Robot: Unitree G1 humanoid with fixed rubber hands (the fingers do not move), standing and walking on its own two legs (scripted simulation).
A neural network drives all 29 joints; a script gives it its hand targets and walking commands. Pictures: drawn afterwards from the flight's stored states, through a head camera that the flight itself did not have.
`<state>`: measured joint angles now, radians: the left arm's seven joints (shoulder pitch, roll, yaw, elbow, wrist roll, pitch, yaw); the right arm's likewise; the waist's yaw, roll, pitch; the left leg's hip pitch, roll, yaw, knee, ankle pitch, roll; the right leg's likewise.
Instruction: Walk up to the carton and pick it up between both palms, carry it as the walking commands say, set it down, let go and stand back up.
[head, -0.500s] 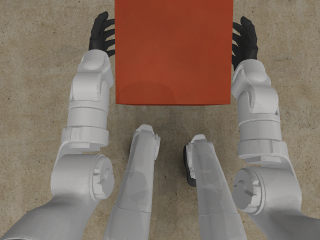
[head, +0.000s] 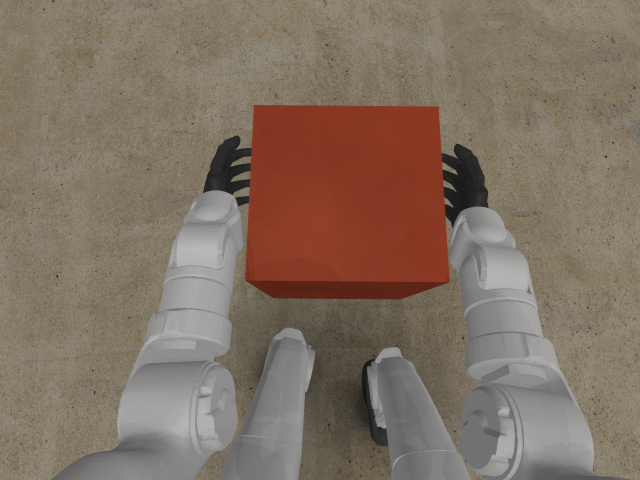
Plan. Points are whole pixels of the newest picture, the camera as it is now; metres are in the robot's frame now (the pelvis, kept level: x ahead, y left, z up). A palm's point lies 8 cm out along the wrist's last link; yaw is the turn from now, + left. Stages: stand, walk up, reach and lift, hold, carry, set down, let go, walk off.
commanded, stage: reach and lift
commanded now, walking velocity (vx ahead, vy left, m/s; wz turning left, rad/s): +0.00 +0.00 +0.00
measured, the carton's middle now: (340, 220) +0.43 +0.03 -0.12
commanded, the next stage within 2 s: none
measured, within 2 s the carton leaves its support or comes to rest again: neither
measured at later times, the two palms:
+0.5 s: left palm (211, 168) +0.42 +0.17 +0.04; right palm (518, 180) +0.43 -0.13 +0.05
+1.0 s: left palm (190, 144) +0.40 +0.16 +0.12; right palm (570, 158) +0.42 -0.14 +0.12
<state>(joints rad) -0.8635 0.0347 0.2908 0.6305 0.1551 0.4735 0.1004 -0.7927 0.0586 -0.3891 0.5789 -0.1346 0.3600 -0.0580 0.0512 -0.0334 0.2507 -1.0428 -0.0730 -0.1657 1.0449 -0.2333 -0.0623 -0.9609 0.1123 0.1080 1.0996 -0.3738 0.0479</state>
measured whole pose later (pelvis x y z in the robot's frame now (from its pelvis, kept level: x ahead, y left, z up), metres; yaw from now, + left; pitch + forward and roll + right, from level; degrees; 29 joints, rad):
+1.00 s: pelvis +0.12 -0.01 +0.10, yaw +0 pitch -2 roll +1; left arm -0.24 -0.15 0.25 0.31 0.27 0.68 0.04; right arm -0.24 0.15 -0.20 0.34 -0.22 0.61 0.00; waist 0.03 -0.01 -0.04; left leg -0.18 -0.04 -0.13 0.35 -0.15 -0.02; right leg -0.10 0.03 0.16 0.40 -0.27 0.00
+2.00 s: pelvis +0.11 +0.00 +0.10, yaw +0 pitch -5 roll +1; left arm -0.24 -0.15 0.22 0.22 0.28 0.79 0.03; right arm -0.23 0.15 -0.20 0.23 -0.23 0.72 0.02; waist -0.01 -0.01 0.02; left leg -0.13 -0.04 -0.13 0.36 -0.13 -0.02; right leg -0.05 0.03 0.14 0.40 -0.25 0.01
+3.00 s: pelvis +0.10 +0.00 +0.10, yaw +0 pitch -6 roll +0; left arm -0.24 -0.15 0.20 0.22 0.28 0.80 0.03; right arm -0.21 0.14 -0.19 0.23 -0.23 0.74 0.01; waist -0.01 -0.01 0.01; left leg -0.14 -0.04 -0.12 0.39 -0.14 -0.02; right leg -0.07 0.03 0.14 0.43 -0.26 0.01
